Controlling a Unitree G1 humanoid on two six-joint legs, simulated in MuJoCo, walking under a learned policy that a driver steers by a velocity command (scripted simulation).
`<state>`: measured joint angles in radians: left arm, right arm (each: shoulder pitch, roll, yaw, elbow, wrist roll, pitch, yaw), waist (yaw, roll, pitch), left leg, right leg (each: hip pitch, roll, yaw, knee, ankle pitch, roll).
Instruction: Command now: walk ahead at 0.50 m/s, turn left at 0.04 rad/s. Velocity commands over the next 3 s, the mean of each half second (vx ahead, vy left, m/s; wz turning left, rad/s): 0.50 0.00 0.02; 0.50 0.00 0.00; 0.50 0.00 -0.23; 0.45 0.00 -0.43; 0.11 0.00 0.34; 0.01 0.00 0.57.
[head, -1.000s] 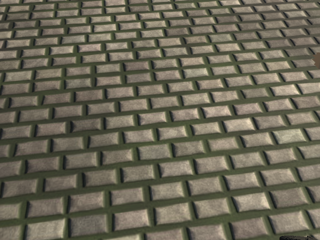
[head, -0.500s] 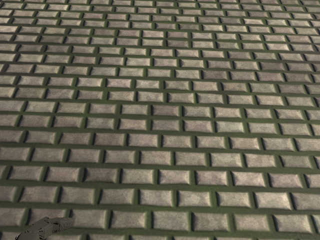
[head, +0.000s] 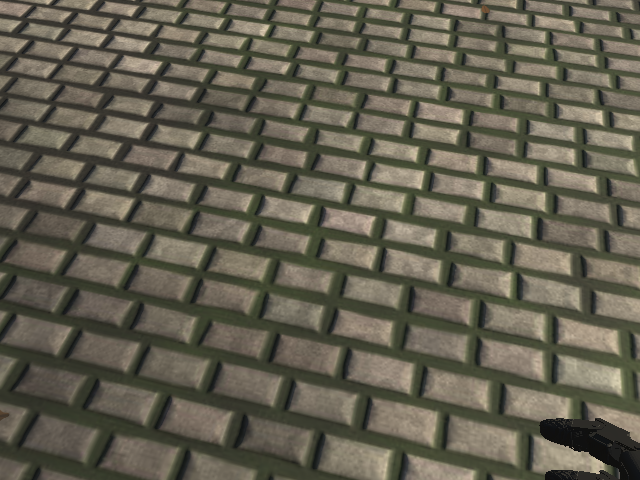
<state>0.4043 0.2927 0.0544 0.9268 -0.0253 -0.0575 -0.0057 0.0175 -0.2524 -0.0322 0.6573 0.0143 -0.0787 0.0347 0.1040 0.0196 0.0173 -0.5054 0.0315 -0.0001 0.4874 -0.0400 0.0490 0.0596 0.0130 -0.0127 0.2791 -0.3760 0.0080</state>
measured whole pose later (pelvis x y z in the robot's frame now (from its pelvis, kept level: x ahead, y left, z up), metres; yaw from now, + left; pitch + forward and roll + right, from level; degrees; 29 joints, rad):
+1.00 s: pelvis +0.55 -0.01 +0.01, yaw +0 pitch +2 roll -2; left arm 0.36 0.28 0.06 0.93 -0.02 -0.06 0.00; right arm 0.05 -0.26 -0.03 0.78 0.01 -0.07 0.03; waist 0.08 0.03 0.01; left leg -0.58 0.08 -0.02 0.54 0.03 0.01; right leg 0.04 0.04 -0.05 0.22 -0.29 -0.02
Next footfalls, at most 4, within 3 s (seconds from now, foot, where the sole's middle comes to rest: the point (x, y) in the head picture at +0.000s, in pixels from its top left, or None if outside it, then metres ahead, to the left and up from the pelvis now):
0.02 left None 0.17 0.12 -0.77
0.54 right None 0.47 -0.12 -0.77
1.06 left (313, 343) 0.76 0.12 -0.77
1.62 right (425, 257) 1.04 -0.13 -0.77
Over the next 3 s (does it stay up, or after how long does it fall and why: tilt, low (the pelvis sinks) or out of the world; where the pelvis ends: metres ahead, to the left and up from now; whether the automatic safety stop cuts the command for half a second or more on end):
stays up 1.24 -0.10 0.00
